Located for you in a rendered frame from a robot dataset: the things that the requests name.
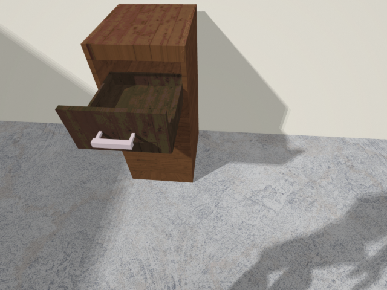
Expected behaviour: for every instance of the cabinet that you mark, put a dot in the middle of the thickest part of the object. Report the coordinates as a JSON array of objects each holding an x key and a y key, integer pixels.
[{"x": 153, "y": 38}]

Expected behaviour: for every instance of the handle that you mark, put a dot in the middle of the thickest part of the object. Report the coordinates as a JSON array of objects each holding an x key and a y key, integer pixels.
[{"x": 99, "y": 142}]

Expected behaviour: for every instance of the drawer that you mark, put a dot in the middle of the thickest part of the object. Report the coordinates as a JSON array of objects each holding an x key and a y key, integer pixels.
[{"x": 144, "y": 103}]

